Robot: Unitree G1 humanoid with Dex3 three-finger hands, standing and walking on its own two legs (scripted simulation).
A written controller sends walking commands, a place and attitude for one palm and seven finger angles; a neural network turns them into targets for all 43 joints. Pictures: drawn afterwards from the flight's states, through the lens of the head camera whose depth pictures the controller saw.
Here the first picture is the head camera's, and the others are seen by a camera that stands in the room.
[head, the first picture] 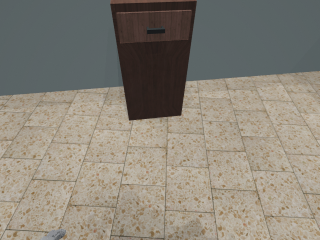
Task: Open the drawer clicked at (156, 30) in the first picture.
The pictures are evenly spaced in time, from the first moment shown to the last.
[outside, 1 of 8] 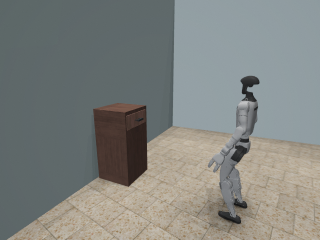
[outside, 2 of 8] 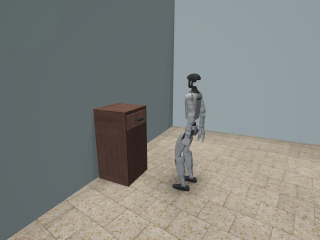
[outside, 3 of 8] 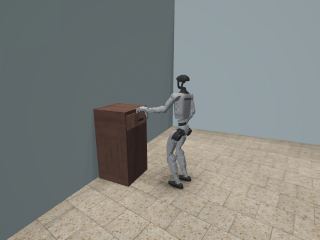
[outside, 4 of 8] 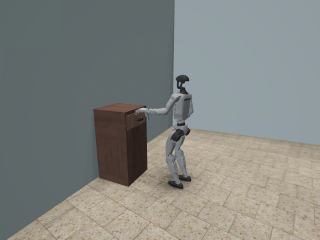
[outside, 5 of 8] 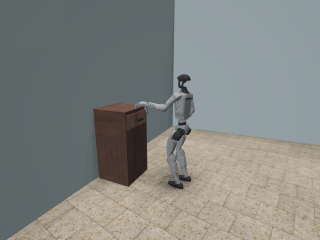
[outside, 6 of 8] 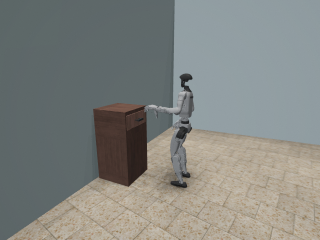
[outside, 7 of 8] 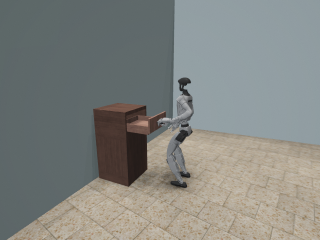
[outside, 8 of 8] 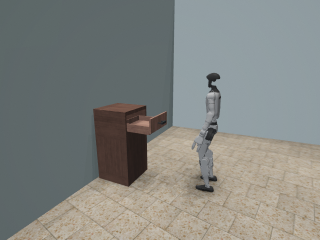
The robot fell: no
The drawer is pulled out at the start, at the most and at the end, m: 0.00 0.30 0.30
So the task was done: yes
